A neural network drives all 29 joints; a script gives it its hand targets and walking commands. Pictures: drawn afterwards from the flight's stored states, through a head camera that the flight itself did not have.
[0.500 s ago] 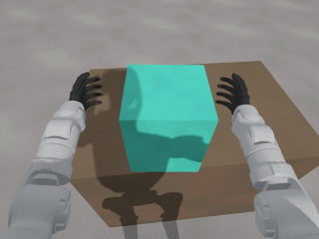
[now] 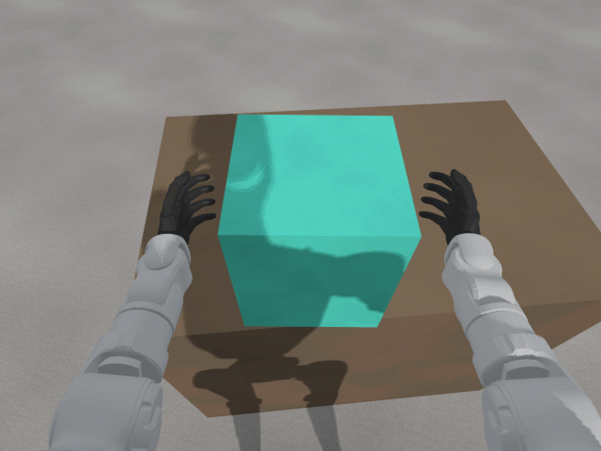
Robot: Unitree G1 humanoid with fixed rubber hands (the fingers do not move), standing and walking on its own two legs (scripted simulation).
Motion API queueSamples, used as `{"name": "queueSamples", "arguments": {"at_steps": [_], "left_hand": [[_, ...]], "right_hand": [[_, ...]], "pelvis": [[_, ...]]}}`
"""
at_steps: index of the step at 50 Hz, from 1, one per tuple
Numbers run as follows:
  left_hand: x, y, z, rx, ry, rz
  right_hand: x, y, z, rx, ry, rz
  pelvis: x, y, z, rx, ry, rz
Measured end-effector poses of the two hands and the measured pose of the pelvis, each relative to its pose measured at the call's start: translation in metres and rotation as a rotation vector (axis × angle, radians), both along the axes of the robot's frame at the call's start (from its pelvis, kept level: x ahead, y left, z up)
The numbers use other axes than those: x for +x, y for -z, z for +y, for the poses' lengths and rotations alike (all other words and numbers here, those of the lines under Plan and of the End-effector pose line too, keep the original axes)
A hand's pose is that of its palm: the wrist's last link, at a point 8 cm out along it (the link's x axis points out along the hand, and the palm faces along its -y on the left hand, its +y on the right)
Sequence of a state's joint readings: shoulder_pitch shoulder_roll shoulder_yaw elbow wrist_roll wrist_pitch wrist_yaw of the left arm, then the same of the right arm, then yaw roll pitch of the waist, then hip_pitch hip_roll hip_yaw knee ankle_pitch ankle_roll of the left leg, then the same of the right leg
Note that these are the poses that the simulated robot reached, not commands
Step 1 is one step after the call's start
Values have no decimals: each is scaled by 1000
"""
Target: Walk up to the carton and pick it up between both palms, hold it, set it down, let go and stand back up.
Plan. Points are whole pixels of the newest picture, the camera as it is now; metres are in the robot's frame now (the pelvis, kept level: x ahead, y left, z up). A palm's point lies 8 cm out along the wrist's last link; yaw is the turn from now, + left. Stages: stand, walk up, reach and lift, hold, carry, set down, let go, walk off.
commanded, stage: reach and lift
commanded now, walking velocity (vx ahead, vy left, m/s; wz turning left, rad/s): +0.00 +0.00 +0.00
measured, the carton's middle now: (312, 229) +0.42 +0.01 +0.04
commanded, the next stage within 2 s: none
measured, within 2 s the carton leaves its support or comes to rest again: leaves its support in 1.50 s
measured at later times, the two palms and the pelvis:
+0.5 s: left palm (200, 231) +0.39 +0.17 +0.06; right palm (425, 233) +0.40 -0.14 +0.06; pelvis +0.00 +0.00 +0.00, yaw +0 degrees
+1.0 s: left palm (205, 234) +0.39 +0.16 +0.06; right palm (424, 234) +0.40 -0.14 +0.06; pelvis +0.00 +0.00 +0.00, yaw +0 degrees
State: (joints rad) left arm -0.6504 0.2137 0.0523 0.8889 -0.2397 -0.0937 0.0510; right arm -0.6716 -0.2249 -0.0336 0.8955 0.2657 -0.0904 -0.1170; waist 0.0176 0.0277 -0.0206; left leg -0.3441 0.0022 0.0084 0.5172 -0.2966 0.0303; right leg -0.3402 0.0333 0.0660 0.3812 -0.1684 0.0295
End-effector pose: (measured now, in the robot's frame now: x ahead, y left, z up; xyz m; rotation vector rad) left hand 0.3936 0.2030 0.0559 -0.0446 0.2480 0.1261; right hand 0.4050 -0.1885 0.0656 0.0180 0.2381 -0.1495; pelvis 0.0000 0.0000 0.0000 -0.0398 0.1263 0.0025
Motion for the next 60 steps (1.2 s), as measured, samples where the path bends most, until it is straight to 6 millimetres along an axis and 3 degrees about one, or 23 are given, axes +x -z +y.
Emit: {"name": "queueSamples", "arguments": {"at_steps": [9,17,21,45,60], "left_hand": [[-2,-3,-9,-26,9,-29],[-4,-5,-36,-46,39,-56],[-4,-2,-35,-33,13,-36],[-3,-1,-40,-47,-40,-45],[-13,0,-43,-73,-49,-53]], "right_hand": [[1,-3,6,-1,-14,-15],[-2,-2,35,-24,-81,-21],[-6,4,47,-45,-107,0],[-6,3,50,-110,-87,-15],[-18,1,49,-110,-69,-2]], "pelvis": [[0,0,0,0,0,3],[-1,0,0,0,0,4],[-2,0,0,0,0,4],[-2,0,0,0,0,6],[-2,0,0,0,0,5]]}}
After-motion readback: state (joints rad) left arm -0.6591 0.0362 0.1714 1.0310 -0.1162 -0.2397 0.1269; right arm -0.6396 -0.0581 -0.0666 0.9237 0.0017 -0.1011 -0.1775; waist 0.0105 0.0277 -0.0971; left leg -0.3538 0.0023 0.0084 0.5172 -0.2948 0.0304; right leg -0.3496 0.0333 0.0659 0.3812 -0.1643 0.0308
